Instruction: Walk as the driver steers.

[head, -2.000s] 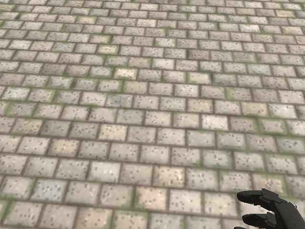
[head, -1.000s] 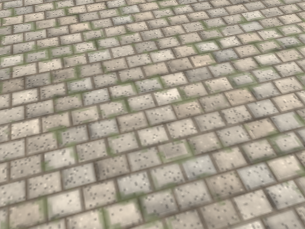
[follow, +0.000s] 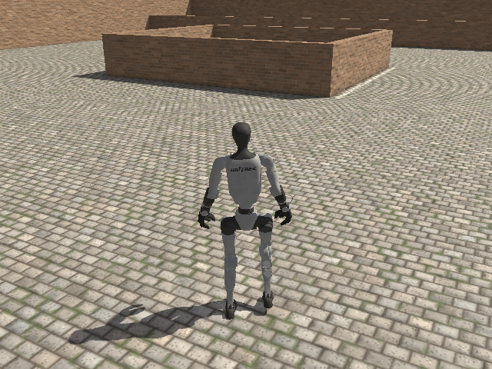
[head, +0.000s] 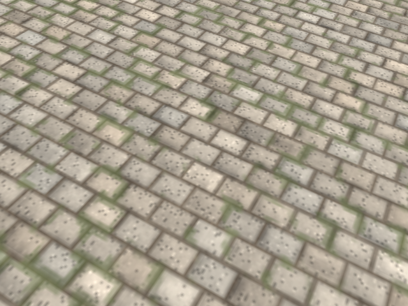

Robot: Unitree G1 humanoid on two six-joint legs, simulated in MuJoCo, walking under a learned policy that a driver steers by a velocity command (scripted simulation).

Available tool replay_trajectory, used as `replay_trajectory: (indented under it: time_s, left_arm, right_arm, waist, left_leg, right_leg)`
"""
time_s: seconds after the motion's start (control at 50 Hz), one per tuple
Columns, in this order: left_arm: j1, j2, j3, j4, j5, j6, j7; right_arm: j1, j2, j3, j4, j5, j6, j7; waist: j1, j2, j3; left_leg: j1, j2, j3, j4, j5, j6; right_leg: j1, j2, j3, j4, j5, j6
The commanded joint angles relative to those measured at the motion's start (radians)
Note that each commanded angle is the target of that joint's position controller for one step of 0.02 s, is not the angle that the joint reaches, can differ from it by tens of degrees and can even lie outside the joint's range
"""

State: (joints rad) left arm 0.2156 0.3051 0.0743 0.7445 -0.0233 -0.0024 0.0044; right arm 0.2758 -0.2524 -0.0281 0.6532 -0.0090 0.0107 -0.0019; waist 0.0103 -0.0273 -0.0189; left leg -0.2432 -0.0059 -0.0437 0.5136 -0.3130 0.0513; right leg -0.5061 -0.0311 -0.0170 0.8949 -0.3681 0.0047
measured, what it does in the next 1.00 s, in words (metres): walks ahead: right foot, then left foot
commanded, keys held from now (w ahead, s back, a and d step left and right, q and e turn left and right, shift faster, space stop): w+shift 0.62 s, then w+e+shift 0.38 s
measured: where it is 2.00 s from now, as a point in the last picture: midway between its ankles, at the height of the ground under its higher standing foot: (319, 116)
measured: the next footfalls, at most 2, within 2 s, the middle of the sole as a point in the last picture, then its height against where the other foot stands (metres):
right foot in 0.36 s outside the picture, level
left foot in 0.82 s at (201, 250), level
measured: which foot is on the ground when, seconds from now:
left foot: down 0.00-0.36, up 0.38-0.80, down 0.82-1.00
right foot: up 0.00-0.34, down 0.36-0.84, up 0.86-1.00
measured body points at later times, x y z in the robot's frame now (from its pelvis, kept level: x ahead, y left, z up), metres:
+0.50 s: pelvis +0.22 -0.08 +0.00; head +0.23 -0.10 +0.45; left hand +0.30 +0.21 -0.11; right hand +0.31 -0.34 -0.13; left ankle +0.13 +0.07 -0.65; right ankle +0.21 -0.16 -0.74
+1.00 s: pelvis +0.65 -0.09 +0.00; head +0.67 -0.10 +0.45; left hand +0.79 +0.17 -0.12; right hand +0.67 -0.38 -0.12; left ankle +0.67 +0.01 -0.74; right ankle +0.56 -0.19 -0.64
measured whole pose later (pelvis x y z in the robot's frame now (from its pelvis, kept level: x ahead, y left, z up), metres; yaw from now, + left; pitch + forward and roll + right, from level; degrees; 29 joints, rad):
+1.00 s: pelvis +0.65 -0.09 +0.00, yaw -14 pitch +1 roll +2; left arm 0.28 0.31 0.05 0.83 0.02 -0.03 -0.03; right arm 0.28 -0.29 -0.05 0.84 -0.04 -0.09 0.00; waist 0.00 -0.03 0.03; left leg -0.22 -0.01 0.17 0.46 -0.25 0.04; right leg -0.49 -0.05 0.01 1.27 -0.25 -0.12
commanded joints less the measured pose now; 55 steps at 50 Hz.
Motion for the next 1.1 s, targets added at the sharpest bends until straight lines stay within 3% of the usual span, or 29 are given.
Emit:
replay_trajectory:
  time_s: [0.02, 0.1, 0.12, 0.16, 0.2, 0.3, 0.32, 0.34, 0.36, 0.38, 0.4, 0.42, 0.44, 0.46, 0.5, 0.56, 0.64, 0.72, 0.76, 0.8, 0.82, 0.84, 0.86, 0.88, 0.9, 0.92, 0.96, 1.02, 1.1]
  left_arm:
    - [-0.105, 0.12, 0.041, -0.09, 0.013, -0.05, -0.004]
    - [-0.092, 0.067, 0.028, -0.072, 0.011, -0.068, -0.009]
    - [-0.078, 0.051, 0.018, -0.06, 0.103, -0.018, -0.051]
    - [-0.115, 0.054, 0.018, -0.076, 0.077, 0.01, -0.079]
    - [-0.163, 0.062, 0.014, -0.093, 0.059, 0.01, -0.087]
    - [-0.179, 0.085, 0.009, -0.125, 0.053, -0.009, -0.08]
    - [-0.144, 0.09, 0.01, -0.121, 0.053, -0.013, -0.073]
    - [-0.042, 0.095, 0.015, -0.094, 0.055, -0.02, -0.06]
    - [0.175, 0.126, 0.03, -0.024, 0.062, -0.036, -0.039]
    - [0.391, 0.246, 0.054, 0.018, 0.084, -0.051, -0.018]
    - [0.425, 0.32, 0.063, 0.022, 0.078, -0.064, -0.021]
    - [0.279, 0.213, 0.036, 0.006, 0.079, -0.061, -0.024]
    - [0.213, 0.161, 0.025, -0.008, 0.069, -0.062, -0.026]
    - [0.166, 0.132, 0.015, -0.012, 0.064, -0.065, -0.028]
    - [0.142, 0.08, -0.006, -0.007, 0.053, -0.078, -0.023]
    - [0.212, 0.076, -0.008, 0.04, 0.037, -0.1, -0.025]
    - [0.289, 0.048, -0.02, 0.087, 0.023, -0.114, -0.026]
    - [0.313, 0.1, -0.017, 0.129, 0.015, -0.119, -0.005]
    - [0.288, 0.149, -0.009, 0.138, 0.019, -0.116, -0.001]
    - [0.274, 0.194, 0.002, 0.154, 0.043, -0.101, 0.007]
    - [0.229, 0.183, 0.002, 0.148, 0.048, -0.093, 0.008]
    - [0.277, 0.065, -0.021, 0.113, 0.04, -0.098, 0.0]
    - [0.337, -0.017, -0.037, 0.072, -0.008, -0.101, -0.015]
    - [0.231, 0.067, -0.023, 0.071, 0.004, -0.092, -0.006]
    - [0.16, 0.073, -0.02, 0.064, 0.013, -0.084, -0.011]
    - [0.132, 0.054, -0.023, 0.064, 0.019, -0.074, -0.019]
    - [0.127, 0.009, -0.028, 0.048, 0.047, -0.04, -0.039]
    - [0.021, -0.02, -0.036, -0.011, 0.053, -0.001, -0.061]
    - [-0.136, -0.006, -0.048, -0.086, 0.04, 0.002, -0.084]
  right_arm:
    - [0.009, -0.182, -0.053, -0.04, 0.008, -0.062, -0.014]
    - [0.064, -0.159, -0.048, -0.019, 0.012, -0.088, -0.013]
    - [0.109, -0.192, -0.057, 0.015, -0.014, -0.074, 0.008]
    - [0.114, -0.177, -0.058, 0.017, -0.014, -0.07, 0.022]
    - [0.124, -0.188, -0.063, 0.025, -0.011, -0.075, 0.022]
    - [0.106, -0.222, -0.076, 0.053, -0.015, -0.085, 0.007]
    - [0.102, -0.224, -0.076, 0.062, -0.018, -0.083, 0.008]
    - [0.089, -0.224, -0.074, 0.071, -0.021, -0.082, 0.009]
    - [0.088, -0.193, -0.064, 0.083, -0.032, -0.083, 0.011]
    - [0.087, -0.11, -0.036, 0.047, -0.029, -0.088, 0.013]
    - [0.048, -0.043, -0.02, -0.011, -0.007, -0.106, 0.013]
    - [0.006, -0.091, -0.03, 0.004, -0.008, -0.106, 0.013]
    - [-0.009, -0.124, -0.037, 0.014, -0.012, -0.108, 0.024]
    - [0.001, -0.134, -0.036, 0.03, -0.018, -0.105, 0.036]
    - [0.007, -0.11, -0.025, 0.047, -0.045, -0.081, 0.056]
    - [-0.096, -0.087, -0.013, 0.02, -0.039, -0.057, 0.066]
    - [-0.309, -0.069, 0.008, -0.043, -0.031, -0.065, 0.071]
    - [-0.391, -0.052, 0.025, -0.07, -0.024, -0.074, 0.069]
    - [-0.337, -0.087, 0.013, -0.057, -0.026, -0.075, 0.046]
    - [-0.074, -0.168, -0.02, 0.016, -0.021, -0.076, 0.011]
    - [0.142, -0.206, -0.038, 0.078, -0.024, -0.08, -0.008]
    - [0.271, -0.297, -0.068, 0.096, -0.061, -0.084, -0.028]
    - [0.223, -0.316, -0.076, 0.089, -0.068, -0.085, -0.014]
    - [0.106, -0.234, -0.069, 0.076, -0.057, -0.083, -0.004]
    - [0.044, -0.16, -0.053, 0.08, -0.048, -0.091, -0.002]
    - [0.026, -0.124, -0.047, 0.098, -0.05, -0.096, -0.001]
    - [0.037, -0.079, -0.032, 0.142, -0.041, -0.112, -0.003]
    - [0.054, -0.066, -0.029, 0.186, -0.008, -0.137, 0.008]
    - [0.027, -0.084, -0.03, 0.198, -0.02, -0.159, 0.011]
  waist:
    - [-0.028, 0.209, 0.079]
    - [-0.028, 0.175, 0.053]
    - [-0.028, 0.163, 0.033]
    - [-0.045, 0.198, 0.076]
    - [-0.058, 0.201, 0.099]
    - [-0.044, 0.175, 0.141]
    - [-0.027, 0.168, 0.146]
    - [0.029, 0.144, 0.124]
    - [0.126, 0.049, 0.02]
    - [0.202, -0.216, -0.131]
    - [0.185, -0.443, -0.126]
    - [0.111, -0.189, -0.021]
    - [0.069, -0.06, -0.002]
    - [0.028, -0.021, -0.008]
    - [-0.009, -0.075, 0.036]
    - [-0.003, -0.042, 0.132]
    - [0.035, -0.005, 0.184]
    - [0.024, -0.008, 0.172]
    - [-0.018, -0.034, 0.088]
    - [-0.141, -0.082, -0.082]
    - [-0.249, -0.064, -0.172]
    - [-0.233, 0.097, -0.318]
    - [-0.126, 0.358, -0.441]
    - [-0.12, 0.212, -0.271]
    - [-0.102, 0.102, -0.124]
    - [-0.079, 0.039, -0.046]
    - [-0.022, 0.079, 0.029]
    - [0.005, 0.091, 0.108]
    - [0.028, 0.076, 0.178]
  left_leg:
    - [0.171, 0.276, -0.398, -0.388, -0.366, 0.143]
    - [0.147, 0.227, -0.256, -0.403, -0.2, 0.129]
    - [0.11, 0.172, -0.205, -0.431, -0.232, 0.117]
    - [0.071, 0.173, -0.183, -0.448, -0.215, 0.119]
    - [0.076, 0.198, -0.179, -0.463, -0.208, 0.12]
    - [0.107, 0.271, -0.163, -0.479, -0.197, 0.126]
    - [0.106, 0.277, -0.155, -0.453, -0.155, 0.134]
    - [0.083, 0.259, -0.119, -0.342, 0.024, 0.133]
    - [-0.003, 0.184, -0.03, -0.031, 0.3, 0.118]
    - [-0.234, 0.078, 0.063, 0.429, 0.239, 0.079]
    - [-0.545, -0.117, -0.042, 0.677, -0.226, 0.065]
    - [-0.643, -0.058, -0.137, 0.799, -0.113, 0.088]
    - [-0.615, 0.009, -0.111, 0.781, -0.004, 0.092]
    - [-0.552, 0.059, -0.073, 0.724, 0.056, 0.079]
    - [-0.501, 0.104, -0.032, 0.679, 0.113, 0.037]
    - [-0.609, 0.129, 0.012, 0.631, 0.221, 0.004]
    - [-0.558, 0.105, 0.106, 0.338, 0.358, -0.015]
    - [-0.361, 0.045, 0.134, 0.098, 0.429, 0.011]
    - [-0.223, -0.023, 0.143, 0.069, 0.345, 0.03]
    - [0.072, -0.069, 0.111, 0.072, 0.164, 0.051]
    - [0.333, -0.004, 0.069, 0.045, 0.147, 0.058]
    - [0.589, 0.254, -0.218, 0.024, -0.287, 0.076]
    - [0.7, 0.452, -0.765, -0.196, -0.583, 0.145]
    - [0.571, 0.406, -0.721, -0.267, -0.587, 0.127]
    - [0.422, 0.386, -0.536, -0.259, -0.413, 0.119]
    - [0.298, 0.357, -0.414, -0.287, -0.24, 0.103]
    - [0.144, 0.317, -0.219, -0.328, -0.095, 0.076]
    - [0.086, 0.286, -0.002, -0.395, 0.062, 0.037]
    - [0.029, 0.193, 0.259, -0.446, 0.316, 0.007]
  right_leg:
    - [-0.382, -0.057, 0.072, 0.13, 0.153, 0.005]
    - [-0.335, -0.046, 0.034, 0.101, 0.336, 0.038]
    - [-0.264, -0.031, -0.028, 0.09, 0.288, 0.049]
    - [-0.23, -0.035, -0.035, 0.019, 0.303, 0.06]
    - [-0.193, -0.042, -0.029, -0.097, 0.323, 0.058]
    - [-0.012, -0.046, -0.045, -0.298, 0.176, -0.029]
    - [0.049, -0.033, -0.06, -0.324, 0.116, -0.051]
    - [0.178, -0.002, -0.08, -0.365, 0.089, -0.07]
    - [0.448, 0.029, -0.07, -0.376, 0.049, -0.084]
    - [0.713, -0.177, 0.231, -0.488, -0.34, -0.122]
    - [0.784, -0.323, 0.75, -0.728, -0.614, -0.149]
    - [0.689, -0.333, 0.743, -0.714, -0.542, -0.151]
    - [0.607, -0.309, 0.588, -0.666, -0.418, -0.142]
    - [0.536, -0.258, 0.478, -0.679, -0.336, -0.133]
    - [0.423, -0.191, 0.36, -0.748, -0.252, -0.132]
    - [0.398, -0.163, 0.26, -0.828, -0.088, -0.162]
    - [0.389, -0.093, 0.108, -0.881, 0.285, -0.172]
    - [0.476, -0.125, 0.098, -0.899, 0.711, -0.189]
    - [0.572, -0.14, 0.099, -0.763, 1.107, -0.18]
    - [0.586, -0.148, 0.117, -0.426, 1.272, -0.159]
    - [0.439, -0.111, 0.103, -0.151, 1.089, -0.15]
    - [0.189, -0.02, 0.066, 0.218, 0.654, -0.149]
    - [-0.071, 0.108, 0.112, 0.491, -0.037, -0.136]
    - [-0.178, 0.042, 0.127, 0.536, 0.032, -0.158]
    - [-0.199, -0.011, 0.114, 0.499, 0.109, -0.155]
    - [-0.171, -0.043, 0.106, 0.455, 0.125, -0.151]
    - [-0.131, -0.085, 0.1, 0.425, 0.122, -0.13]
    - [-0.216, -0.128, 0.068, 0.39, 0.181, -0.104]
    - [-0.193, -0.1, -0.024, 0.133, 0.409, -0.113]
